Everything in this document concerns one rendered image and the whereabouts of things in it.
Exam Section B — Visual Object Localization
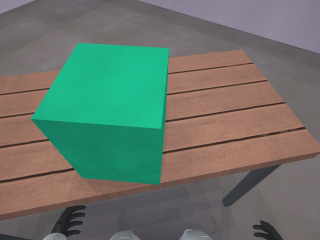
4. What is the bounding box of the table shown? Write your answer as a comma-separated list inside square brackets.
[0, 49, 320, 240]

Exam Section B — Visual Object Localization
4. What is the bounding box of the carton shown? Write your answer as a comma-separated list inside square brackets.
[31, 43, 169, 185]

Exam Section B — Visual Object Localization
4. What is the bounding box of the right robot thigh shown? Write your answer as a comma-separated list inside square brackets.
[179, 229, 213, 240]

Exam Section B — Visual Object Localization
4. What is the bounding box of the right robot hand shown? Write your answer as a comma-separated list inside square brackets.
[252, 220, 283, 240]

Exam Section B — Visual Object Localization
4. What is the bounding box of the left robot hand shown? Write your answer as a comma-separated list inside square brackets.
[50, 205, 86, 238]

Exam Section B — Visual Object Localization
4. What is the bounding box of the robot thigh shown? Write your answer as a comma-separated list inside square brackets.
[179, 229, 213, 240]
[110, 230, 140, 240]

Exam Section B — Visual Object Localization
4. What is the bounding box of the left robot thigh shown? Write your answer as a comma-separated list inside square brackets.
[110, 230, 140, 240]

